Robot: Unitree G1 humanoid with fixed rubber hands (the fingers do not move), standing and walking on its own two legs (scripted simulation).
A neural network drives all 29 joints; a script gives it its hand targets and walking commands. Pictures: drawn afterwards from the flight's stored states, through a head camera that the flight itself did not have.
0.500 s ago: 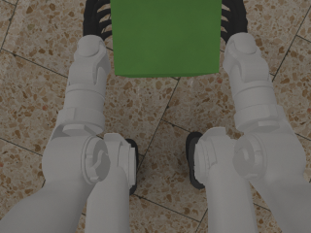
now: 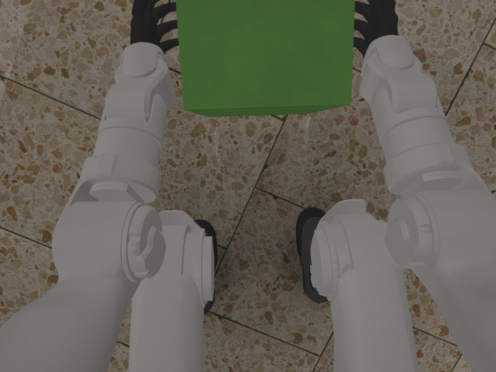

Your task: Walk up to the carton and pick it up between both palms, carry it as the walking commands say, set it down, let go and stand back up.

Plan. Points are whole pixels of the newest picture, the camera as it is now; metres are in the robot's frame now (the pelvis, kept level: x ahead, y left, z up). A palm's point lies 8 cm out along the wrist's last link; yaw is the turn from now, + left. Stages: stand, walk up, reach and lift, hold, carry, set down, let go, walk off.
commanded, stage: set down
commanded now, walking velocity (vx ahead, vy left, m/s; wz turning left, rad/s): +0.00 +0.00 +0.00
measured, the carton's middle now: (260, 47) +0.55 -0.03 -0.23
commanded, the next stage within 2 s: none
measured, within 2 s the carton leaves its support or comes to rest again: rests again in 0.36 s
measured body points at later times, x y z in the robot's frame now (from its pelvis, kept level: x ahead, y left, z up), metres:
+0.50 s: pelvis +0.00 +0.00 +0.00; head +0.35 -0.01 +0.27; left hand +0.55 +0.12 -0.17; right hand +0.53 -0.17 -0.17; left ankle +0.11 +0.13 -0.34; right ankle +0.12 -0.13 -0.34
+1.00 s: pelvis +0.00 +0.00 -0.01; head +0.36 -0.01 +0.26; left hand +0.55 +0.13 -0.18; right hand +0.54 -0.18 -0.17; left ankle +0.11 +0.13 -0.34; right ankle +0.12 -0.13 -0.34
